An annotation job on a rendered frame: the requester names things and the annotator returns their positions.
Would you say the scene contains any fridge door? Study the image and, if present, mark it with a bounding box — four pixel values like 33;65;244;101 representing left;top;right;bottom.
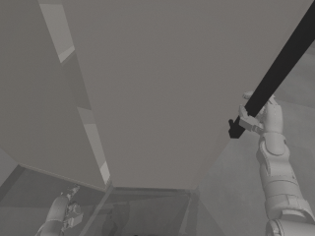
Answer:
61;0;314;190

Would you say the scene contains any robot right forearm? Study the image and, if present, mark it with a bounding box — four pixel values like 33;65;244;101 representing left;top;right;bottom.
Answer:
256;132;315;225

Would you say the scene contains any right robot upper arm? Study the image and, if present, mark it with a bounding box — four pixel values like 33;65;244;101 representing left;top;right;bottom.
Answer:
265;218;315;236

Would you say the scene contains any robot left forearm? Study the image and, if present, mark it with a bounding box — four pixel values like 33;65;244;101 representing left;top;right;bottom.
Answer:
35;220;65;236

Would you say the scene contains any robot right hand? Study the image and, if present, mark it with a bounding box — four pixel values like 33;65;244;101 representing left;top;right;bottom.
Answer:
238;90;284;137

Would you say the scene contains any handle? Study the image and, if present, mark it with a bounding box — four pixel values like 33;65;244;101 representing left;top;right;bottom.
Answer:
228;0;315;139

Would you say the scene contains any robot left hand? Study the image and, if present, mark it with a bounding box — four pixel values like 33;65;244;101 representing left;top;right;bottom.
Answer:
45;184;84;230

